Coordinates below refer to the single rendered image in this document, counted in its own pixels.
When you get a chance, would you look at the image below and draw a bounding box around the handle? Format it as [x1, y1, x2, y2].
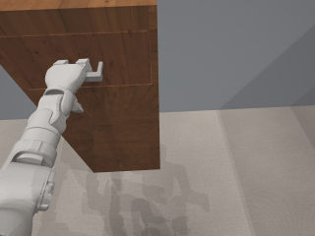
[84, 61, 103, 83]

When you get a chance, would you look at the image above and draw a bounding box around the cabinet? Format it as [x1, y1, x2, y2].
[0, 0, 160, 173]

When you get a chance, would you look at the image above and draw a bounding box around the robot left forearm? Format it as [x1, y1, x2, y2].
[0, 86, 75, 180]

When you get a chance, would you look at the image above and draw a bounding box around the drawer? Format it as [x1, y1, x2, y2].
[0, 29, 151, 89]

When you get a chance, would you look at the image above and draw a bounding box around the left robot upper arm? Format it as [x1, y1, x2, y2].
[0, 161, 56, 236]

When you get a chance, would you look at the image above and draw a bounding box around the left robot hand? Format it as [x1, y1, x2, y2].
[44, 58, 93, 113]

